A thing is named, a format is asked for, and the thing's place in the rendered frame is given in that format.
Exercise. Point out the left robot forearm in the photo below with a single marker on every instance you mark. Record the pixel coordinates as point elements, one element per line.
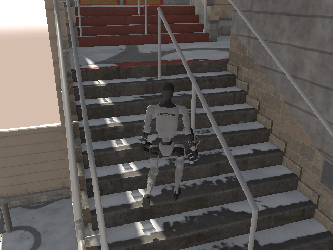
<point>144,136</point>

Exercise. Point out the robot torso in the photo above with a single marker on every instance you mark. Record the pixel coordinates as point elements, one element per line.
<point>166,126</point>

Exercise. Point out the right robot upper arm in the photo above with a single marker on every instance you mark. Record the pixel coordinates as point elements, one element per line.
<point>185,118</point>

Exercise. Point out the robot right hand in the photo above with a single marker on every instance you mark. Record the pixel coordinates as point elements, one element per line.
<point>194,154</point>

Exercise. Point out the left robot upper arm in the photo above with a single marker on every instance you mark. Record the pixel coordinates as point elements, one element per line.
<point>148,118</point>

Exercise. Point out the humanoid robot head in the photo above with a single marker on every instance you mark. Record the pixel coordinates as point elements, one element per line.
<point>167,92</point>

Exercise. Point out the robot left hand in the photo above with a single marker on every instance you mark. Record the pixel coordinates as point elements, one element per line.
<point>144,148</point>

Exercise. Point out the right robot forearm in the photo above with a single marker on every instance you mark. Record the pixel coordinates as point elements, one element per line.
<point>191,140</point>

